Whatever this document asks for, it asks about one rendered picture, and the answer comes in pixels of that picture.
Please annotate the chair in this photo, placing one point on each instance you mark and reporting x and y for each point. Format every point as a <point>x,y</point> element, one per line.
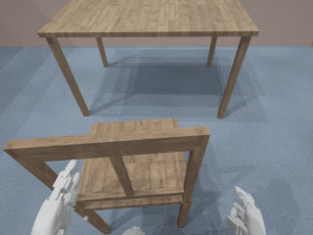
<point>127,164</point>

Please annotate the right robot hand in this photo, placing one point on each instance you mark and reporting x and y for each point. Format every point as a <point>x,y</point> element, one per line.
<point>249,221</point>

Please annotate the table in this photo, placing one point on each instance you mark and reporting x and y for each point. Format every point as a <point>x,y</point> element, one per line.
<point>150,18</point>

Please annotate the left robot hand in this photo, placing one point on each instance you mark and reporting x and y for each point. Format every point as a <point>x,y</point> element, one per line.
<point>55,210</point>

